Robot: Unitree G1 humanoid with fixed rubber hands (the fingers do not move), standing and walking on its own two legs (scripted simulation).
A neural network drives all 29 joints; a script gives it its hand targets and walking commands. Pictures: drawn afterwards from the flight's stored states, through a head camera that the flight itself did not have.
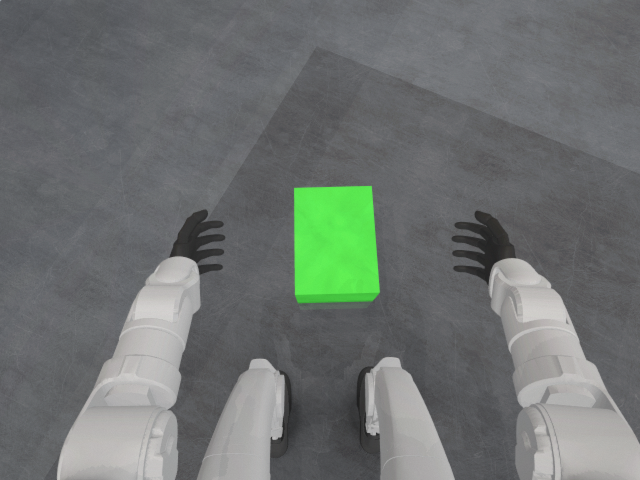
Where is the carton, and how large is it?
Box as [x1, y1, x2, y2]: [294, 186, 379, 302]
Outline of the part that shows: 371,186 294,188 295,296 298,302 365,301 372,300 379,292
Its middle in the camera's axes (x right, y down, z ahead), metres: +0.05 +0.02 +1.07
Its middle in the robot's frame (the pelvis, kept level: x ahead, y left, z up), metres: +0.55 -0.03 -0.62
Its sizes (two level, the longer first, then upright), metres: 0.293 0.212 0.142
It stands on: the floor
